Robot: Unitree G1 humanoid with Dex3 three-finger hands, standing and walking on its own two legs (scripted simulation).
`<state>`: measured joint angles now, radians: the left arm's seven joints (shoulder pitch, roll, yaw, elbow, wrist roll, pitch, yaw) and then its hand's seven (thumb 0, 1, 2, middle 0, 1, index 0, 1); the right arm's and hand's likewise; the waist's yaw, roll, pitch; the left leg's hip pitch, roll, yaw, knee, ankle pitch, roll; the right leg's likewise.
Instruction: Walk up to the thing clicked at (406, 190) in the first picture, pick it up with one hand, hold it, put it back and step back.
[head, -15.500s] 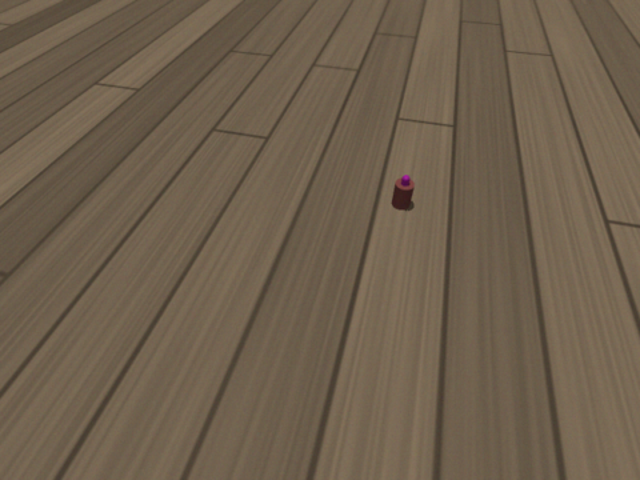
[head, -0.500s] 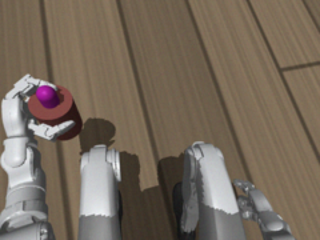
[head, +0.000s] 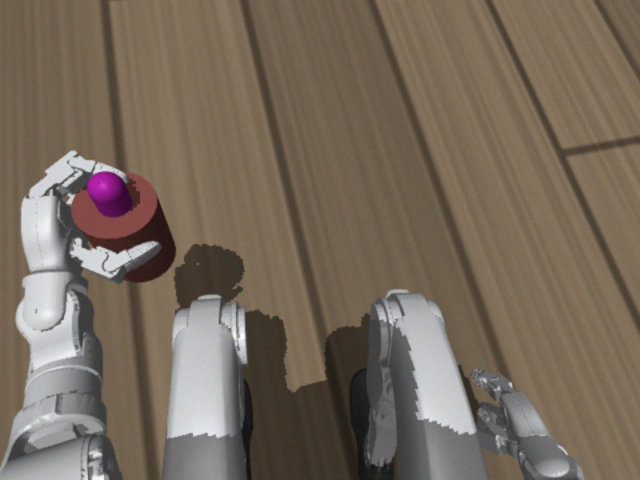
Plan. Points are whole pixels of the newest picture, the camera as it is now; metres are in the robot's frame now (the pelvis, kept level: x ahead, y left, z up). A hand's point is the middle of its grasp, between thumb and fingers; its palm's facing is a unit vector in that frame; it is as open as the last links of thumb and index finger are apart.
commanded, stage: lift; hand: left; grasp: from the side
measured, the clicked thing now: (125, 221) +0.41 +0.24 -0.03
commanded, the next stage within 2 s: none
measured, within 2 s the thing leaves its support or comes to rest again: neither
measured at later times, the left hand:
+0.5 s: hand (96, 207) +0.39 +0.24 +0.04, palm faces +0.09 -1.00 -0.03, open 10.1 cm
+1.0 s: hand out of the picture +0.38 +0.22 +0.21, palm faces +0.13 -0.99 -0.03, open 10.1 cm
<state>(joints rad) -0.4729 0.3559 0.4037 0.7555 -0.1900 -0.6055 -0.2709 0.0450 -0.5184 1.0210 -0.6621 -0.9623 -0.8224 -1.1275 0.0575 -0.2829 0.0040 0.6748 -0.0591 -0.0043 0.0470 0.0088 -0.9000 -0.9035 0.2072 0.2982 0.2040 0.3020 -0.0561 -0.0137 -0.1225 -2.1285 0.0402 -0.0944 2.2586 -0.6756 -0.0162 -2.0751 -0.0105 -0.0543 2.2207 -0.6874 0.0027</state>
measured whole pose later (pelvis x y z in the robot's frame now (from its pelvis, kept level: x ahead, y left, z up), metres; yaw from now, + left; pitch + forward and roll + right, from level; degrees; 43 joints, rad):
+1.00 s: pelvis +0.03 +0.01 +0.17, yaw +2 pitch +28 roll -4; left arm -0.15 0.27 0.24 0.20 -0.22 -0.29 -0.14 0.04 -0.52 1.03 -0.67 -0.95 -0.83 -1.12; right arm 0.11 -0.25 -0.02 0.58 0.04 -0.02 -0.03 0.01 -0.90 -0.89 0.21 0.30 0.20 0.30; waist -0.01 0.03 -0.19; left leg -1.56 0.05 -0.06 1.72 -0.65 -0.01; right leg -1.51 -0.01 -0.05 1.67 -0.65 0.01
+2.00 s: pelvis +0.07 +0.00 +0.33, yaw +4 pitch +12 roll -1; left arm -0.10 0.21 0.15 0.33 -0.20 -0.32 -0.13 0.04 -0.52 1.03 -0.67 -0.96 -0.83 -1.12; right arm 0.23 -0.23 -0.01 0.63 0.02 -0.06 -0.04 0.01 -0.90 -0.90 0.21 0.30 0.20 0.30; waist -0.03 0.02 -0.07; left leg -0.77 0.04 -0.02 1.03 -0.46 -0.02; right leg -0.73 -0.01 -0.04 0.99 -0.47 0.00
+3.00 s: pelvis +0.08 +0.00 +0.36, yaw +4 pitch +6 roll -1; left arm -0.11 0.20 0.14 0.36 -0.19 -0.31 -0.12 0.04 -0.52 1.02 -0.67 -0.96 -0.82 -1.12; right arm 0.23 -0.23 -0.01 0.64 0.02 -0.03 -0.03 0.01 -0.91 -0.90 0.21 0.30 0.20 0.30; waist -0.02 0.02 -0.03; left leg -0.55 0.04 0.00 0.84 -0.39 -0.02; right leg -0.52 -0.01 -0.03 0.82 -0.40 0.01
